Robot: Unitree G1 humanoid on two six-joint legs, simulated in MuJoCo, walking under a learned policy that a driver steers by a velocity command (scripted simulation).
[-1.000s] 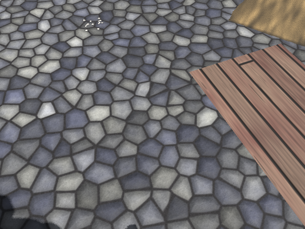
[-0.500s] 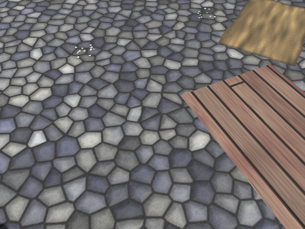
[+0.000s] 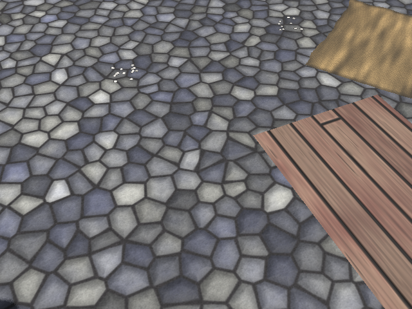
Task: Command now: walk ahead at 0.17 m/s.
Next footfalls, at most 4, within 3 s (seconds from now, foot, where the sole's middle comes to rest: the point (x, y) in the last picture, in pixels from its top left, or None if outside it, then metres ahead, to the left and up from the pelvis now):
0.72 right None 0.50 -0.07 -0.77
1.30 left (159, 239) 0.78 0.19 -0.77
1.74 right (188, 174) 1.08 0.10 -0.77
2.14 left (137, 201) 0.95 0.29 -0.77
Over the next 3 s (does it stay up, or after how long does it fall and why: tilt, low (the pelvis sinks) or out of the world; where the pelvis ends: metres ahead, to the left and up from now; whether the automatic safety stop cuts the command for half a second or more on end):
stays up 0.93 0.14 0.00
